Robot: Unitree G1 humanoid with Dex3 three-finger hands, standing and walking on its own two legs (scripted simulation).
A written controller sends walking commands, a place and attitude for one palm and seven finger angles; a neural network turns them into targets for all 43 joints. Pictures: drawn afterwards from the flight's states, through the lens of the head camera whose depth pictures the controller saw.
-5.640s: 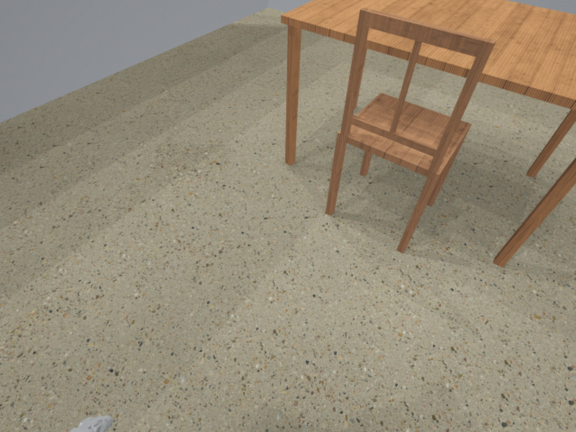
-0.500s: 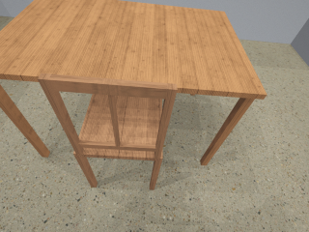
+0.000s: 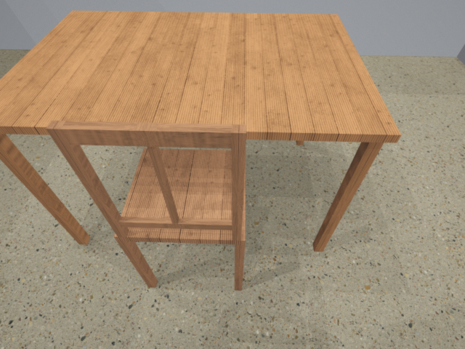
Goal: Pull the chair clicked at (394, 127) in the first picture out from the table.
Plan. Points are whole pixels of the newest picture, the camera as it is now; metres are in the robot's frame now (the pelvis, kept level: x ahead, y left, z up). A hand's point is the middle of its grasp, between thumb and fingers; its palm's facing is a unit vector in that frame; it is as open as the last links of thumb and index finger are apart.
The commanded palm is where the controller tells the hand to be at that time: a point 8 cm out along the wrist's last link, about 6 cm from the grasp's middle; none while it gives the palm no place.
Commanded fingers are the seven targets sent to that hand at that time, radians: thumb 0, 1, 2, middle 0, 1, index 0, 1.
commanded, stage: come to a stop and stand still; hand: left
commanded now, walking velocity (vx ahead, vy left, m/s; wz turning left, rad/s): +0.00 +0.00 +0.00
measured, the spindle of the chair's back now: (165, 188) +0.47 +0.20 -0.07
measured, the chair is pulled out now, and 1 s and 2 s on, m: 0.00 0.00 0.00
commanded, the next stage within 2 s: look again from close up in 0.02 s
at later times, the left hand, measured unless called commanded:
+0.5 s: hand out of the picture +0.02 +0.25 -0.17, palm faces -0.01 -0.97 -0.25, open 7.4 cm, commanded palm none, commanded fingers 0.00 0.90 0.90 -0.20 -0.30 -0.20 -0.30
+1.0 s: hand out of the picture -0.02 +0.21 -0.18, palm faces -0.02 -0.98 -0.18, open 7.4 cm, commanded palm none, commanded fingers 0.00 0.90 0.90 -0.20 -0.30 -0.20 -0.30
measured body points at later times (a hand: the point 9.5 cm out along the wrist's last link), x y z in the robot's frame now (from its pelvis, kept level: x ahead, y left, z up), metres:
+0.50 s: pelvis -0.02 +0.05 -0.01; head -0.01 +0.05 +0.44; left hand +0.02 +0.30 -0.15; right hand +0.05 -0.18 -0.15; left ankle +0.01 +0.14 -0.74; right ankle -0.07 -0.11 -0.74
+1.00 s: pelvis -0.01 +0.03 +0.00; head +0.00 +0.04 +0.45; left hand -0.02 +0.26 -0.16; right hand +0.00 -0.20 -0.15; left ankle +0.01 +0.14 -0.74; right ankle -0.07 -0.11 -0.74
